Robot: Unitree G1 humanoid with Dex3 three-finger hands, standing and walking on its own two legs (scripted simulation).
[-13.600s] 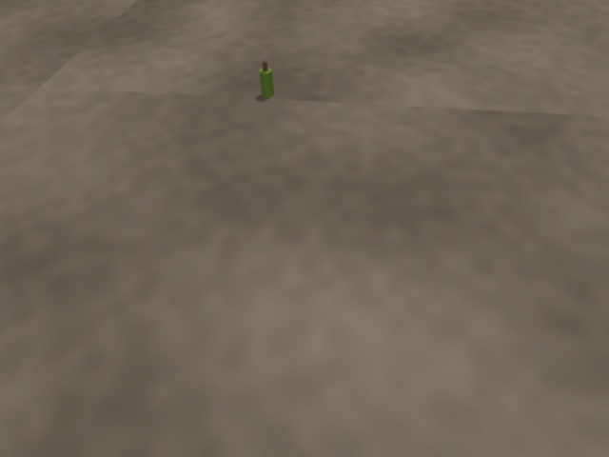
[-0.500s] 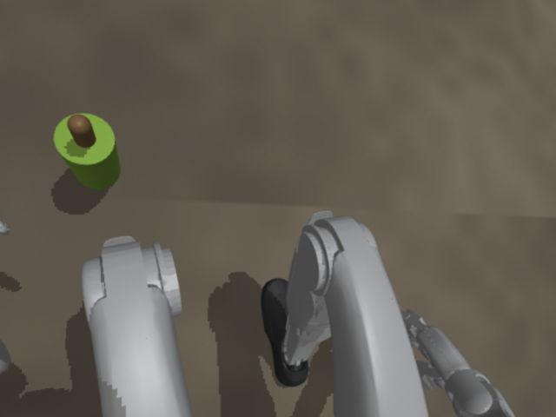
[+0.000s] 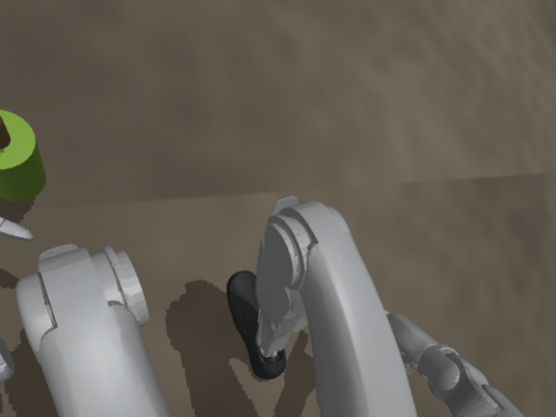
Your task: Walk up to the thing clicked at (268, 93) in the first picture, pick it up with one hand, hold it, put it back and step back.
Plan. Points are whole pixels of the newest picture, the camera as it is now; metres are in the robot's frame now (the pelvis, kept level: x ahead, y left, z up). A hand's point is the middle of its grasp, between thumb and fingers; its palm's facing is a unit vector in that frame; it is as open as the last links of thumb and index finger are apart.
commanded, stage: close in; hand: left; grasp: from the side
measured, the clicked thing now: (4, 153) +0.47 +0.25 -0.18
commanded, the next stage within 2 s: close in 0.26 s
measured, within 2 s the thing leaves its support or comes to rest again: leaves its support in 1.48 s
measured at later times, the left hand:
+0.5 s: hand (7, 171) +0.44 +0.24 -0.17, palm faces +0.13 -0.99 -0.01, open 15.9 cm
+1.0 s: hand (3, 159) +0.46 +0.24 -0.17, palm faces +0.19 -0.98 -0.02, open 9.9 cm
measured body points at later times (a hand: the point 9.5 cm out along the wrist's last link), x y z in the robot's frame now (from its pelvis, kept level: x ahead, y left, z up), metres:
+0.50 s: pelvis +0.00 +0.00 +0.00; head +0.24 +0.18 +0.34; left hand +0.43 +0.29 -0.17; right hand +0.16 -0.25 -0.04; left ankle +0.08 +0.12 -0.26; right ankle +0.14 -0.13 -0.26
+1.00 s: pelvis +0.00 +0.00 +0.00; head +0.24 +0.19 +0.33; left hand +0.44 +0.30 -0.17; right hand +0.15 -0.24 -0.03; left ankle +0.08 +0.12 -0.26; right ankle +0.14 -0.13 -0.26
